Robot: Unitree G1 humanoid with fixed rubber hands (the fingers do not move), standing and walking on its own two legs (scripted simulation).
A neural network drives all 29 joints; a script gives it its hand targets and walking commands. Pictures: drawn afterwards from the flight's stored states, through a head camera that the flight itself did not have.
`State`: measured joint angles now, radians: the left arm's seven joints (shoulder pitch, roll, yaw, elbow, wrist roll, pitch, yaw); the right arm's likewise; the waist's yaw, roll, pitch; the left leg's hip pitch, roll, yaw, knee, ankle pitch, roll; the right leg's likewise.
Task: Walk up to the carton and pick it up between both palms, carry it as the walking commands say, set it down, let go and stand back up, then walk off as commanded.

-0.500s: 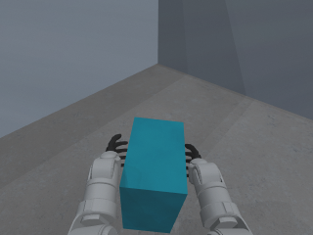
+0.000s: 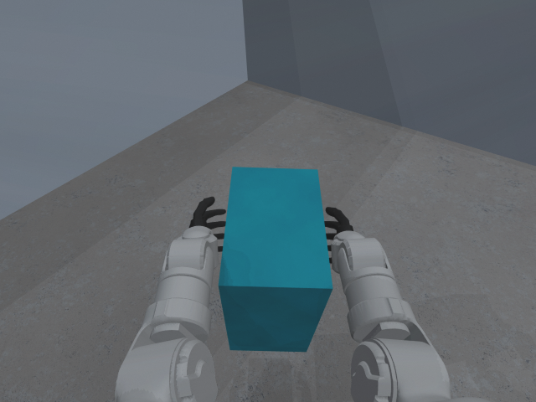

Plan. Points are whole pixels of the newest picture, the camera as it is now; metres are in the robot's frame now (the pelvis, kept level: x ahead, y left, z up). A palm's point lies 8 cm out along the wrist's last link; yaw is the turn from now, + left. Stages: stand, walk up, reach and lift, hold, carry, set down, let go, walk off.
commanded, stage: reach and lift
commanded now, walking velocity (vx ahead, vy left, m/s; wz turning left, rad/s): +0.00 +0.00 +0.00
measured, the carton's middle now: (271, 264) +0.35 -0.01 -0.01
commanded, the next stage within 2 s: hold in 0.72 s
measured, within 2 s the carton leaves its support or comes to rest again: neither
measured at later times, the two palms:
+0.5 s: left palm (201, 246) +0.34 +0.10 +0.06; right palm (344, 252) +0.33 -0.13 +0.04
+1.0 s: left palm (194, 252) +0.32 +0.11 +0.07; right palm (343, 264) +0.30 -0.12 +0.05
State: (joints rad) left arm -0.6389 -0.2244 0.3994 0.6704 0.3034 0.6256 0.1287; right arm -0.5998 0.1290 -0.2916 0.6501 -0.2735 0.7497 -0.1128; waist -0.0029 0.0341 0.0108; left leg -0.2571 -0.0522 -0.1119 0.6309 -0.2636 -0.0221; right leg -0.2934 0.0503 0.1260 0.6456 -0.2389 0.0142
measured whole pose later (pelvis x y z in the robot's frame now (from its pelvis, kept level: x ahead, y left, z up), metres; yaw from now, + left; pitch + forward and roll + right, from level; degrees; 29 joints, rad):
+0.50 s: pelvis +0.04 -0.03 +0.01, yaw +2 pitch -6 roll +1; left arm -0.42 -0.20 0.25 0.49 0.24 0.70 0.08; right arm -0.35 0.18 -0.15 0.44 -0.21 0.80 -0.17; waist 0.01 0.02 -0.03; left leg -0.17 -0.03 -0.16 0.55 -0.28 -0.05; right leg -0.21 0.06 0.08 0.59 -0.27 -0.02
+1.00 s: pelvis +0.01 +0.00 +0.01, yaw +1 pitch -9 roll +0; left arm -0.48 -0.23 0.28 0.55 0.27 0.70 0.10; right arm -0.37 0.18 -0.21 0.47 -0.25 0.80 -0.13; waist 0.00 0.01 -0.02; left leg -0.17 -0.05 -0.14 0.59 -0.26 -0.03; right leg -0.19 0.05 0.10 0.58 -0.23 0.01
